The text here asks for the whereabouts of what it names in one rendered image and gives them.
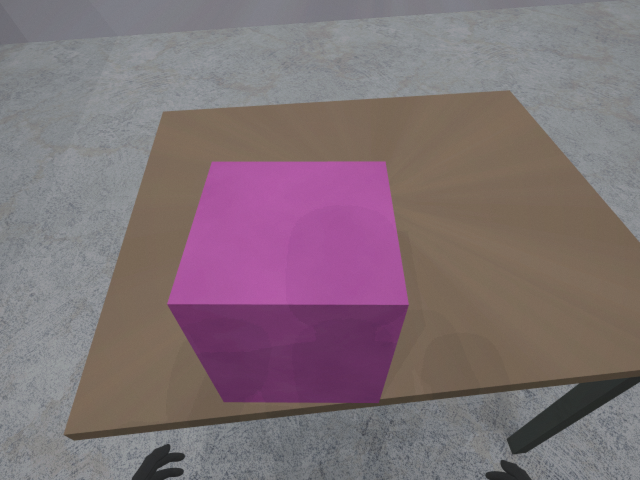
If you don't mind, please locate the table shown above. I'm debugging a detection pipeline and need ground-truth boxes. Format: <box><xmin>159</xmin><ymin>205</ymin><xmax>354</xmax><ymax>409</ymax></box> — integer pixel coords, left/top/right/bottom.
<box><xmin>64</xmin><ymin>90</ymin><xmax>640</xmax><ymax>455</ymax></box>

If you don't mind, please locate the left robot hand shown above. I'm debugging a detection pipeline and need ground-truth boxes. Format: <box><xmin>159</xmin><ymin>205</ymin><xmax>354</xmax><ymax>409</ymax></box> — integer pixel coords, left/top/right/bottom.
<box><xmin>132</xmin><ymin>444</ymin><xmax>185</xmax><ymax>480</ymax></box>

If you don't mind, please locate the right robot hand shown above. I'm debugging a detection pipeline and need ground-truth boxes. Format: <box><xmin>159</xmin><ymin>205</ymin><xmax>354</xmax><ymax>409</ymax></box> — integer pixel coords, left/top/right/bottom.
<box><xmin>485</xmin><ymin>460</ymin><xmax>532</xmax><ymax>480</ymax></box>

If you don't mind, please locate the carton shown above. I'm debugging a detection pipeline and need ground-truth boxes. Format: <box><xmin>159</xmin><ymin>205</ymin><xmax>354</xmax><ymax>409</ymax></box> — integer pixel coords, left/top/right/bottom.
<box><xmin>167</xmin><ymin>162</ymin><xmax>409</xmax><ymax>403</ymax></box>

